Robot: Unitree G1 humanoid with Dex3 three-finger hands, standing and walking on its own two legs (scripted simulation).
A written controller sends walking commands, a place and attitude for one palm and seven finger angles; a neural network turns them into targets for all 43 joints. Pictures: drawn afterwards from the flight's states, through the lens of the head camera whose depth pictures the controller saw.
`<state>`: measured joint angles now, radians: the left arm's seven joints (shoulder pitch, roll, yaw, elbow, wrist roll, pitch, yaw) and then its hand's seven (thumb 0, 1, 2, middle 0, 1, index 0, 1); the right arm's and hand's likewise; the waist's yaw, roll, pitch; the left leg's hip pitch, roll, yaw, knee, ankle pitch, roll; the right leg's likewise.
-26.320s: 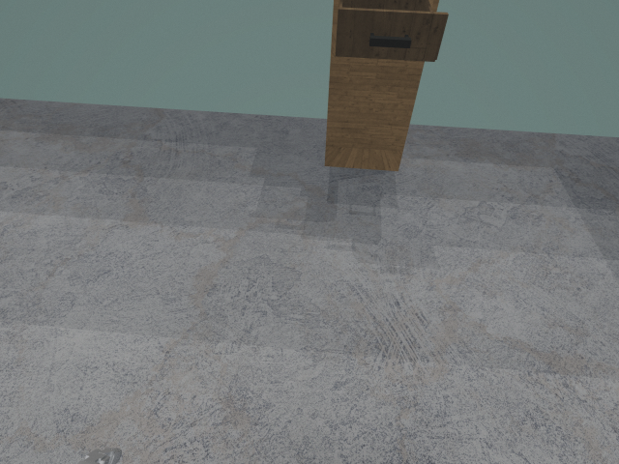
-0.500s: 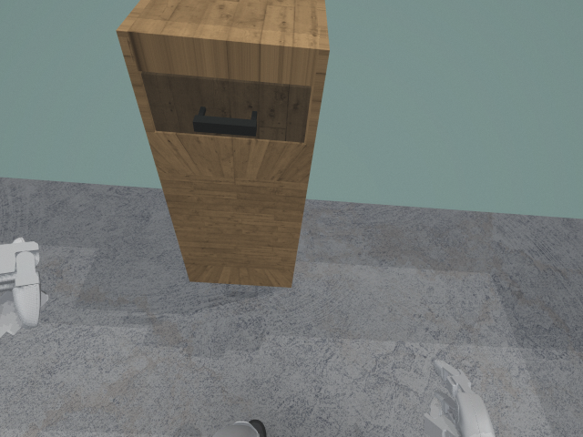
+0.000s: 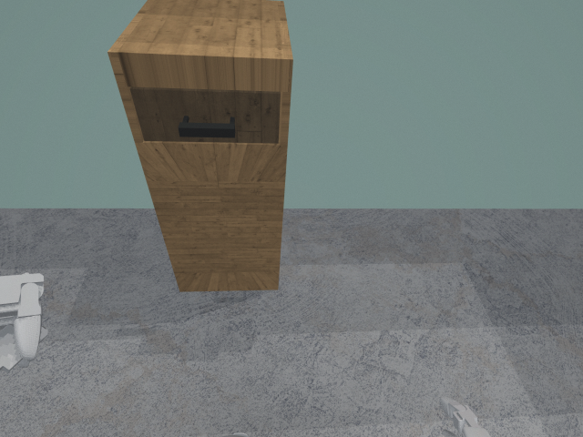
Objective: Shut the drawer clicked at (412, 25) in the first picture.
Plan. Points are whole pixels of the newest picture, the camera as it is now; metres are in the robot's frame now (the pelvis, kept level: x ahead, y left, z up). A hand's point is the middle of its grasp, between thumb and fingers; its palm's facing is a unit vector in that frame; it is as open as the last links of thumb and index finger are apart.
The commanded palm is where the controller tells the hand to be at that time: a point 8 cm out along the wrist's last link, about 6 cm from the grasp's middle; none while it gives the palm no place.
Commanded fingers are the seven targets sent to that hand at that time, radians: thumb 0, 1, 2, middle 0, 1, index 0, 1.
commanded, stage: stop stepping back and stand still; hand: left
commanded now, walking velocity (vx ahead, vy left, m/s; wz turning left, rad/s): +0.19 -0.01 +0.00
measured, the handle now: (208, 125) +0.78 +0.23 +0.01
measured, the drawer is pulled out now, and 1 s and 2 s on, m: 0.00 0.00 0.00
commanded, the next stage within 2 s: let the arm hang, fingers relaxed in 0.68 s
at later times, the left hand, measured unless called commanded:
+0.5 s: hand (4, 352) +0.15 +0.26 +0.17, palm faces +0.46 -0.78 -0.41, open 3.2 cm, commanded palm +0.09 +0.30 +0.18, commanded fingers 0.00 0.90 0.90 -1.40 -1.60 -1.40 -1.60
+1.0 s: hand out of the picture +0.10 +0.23 -0.13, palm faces +0.07 -0.95 -0.29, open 3.0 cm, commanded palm none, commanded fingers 0.00 0.90 0.90 -0.92 -1.08 -0.92 -1.08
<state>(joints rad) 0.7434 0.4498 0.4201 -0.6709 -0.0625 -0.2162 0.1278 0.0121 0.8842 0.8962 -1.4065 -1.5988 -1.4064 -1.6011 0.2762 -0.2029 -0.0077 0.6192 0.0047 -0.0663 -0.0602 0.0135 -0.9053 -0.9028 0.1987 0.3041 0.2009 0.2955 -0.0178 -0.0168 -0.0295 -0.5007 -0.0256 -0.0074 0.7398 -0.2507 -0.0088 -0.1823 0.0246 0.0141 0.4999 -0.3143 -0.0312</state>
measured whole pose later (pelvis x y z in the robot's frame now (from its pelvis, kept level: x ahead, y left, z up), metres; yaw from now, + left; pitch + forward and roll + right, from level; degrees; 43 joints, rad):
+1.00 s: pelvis -0.02 +0.02 -0.01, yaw +4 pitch -1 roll +0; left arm 0.25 0.23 0.04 0.65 0.03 0.05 0.01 0.01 0.90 0.90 -1.23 -1.43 -1.23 -1.44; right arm 0.15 -0.24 -0.01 0.83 -0.02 0.01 0.00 0.01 -0.91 -0.90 0.20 0.30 0.20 0.30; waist -0.03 0.02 0.01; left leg -0.36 0.00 0.02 0.62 -0.25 0.02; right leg -0.25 -0.02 -0.06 0.63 -0.37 0.00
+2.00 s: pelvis -0.03 +0.01 +0.01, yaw +5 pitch -2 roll -1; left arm 0.30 0.12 0.02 1.14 0.01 0.00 0.04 0.00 0.91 0.90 -0.20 -0.30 -0.20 -0.30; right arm 0.33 -0.10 -0.02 1.13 -0.01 0.03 -0.04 0.00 -0.91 -0.90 0.19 0.30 0.20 0.29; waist -0.02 0.02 0.06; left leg -0.27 0.01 0.00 0.46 -0.16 0.00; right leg -0.15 0.00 -0.07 0.46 -0.27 -0.02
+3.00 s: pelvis +0.00 +0.00 +0.01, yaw +4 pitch -2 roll +0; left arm 0.29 0.13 0.02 1.15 0.00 -0.01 0.04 0.00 0.91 0.90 -0.20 -0.30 -0.20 -0.30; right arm 0.27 -0.12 -0.01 1.15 -0.01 0.02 -0.04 0.00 -0.91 -0.90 0.19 0.30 0.20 0.29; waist -0.01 0.01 0.07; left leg -0.21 0.02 0.01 0.43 -0.19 -0.01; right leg -0.09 0.01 -0.07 0.41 -0.29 -0.03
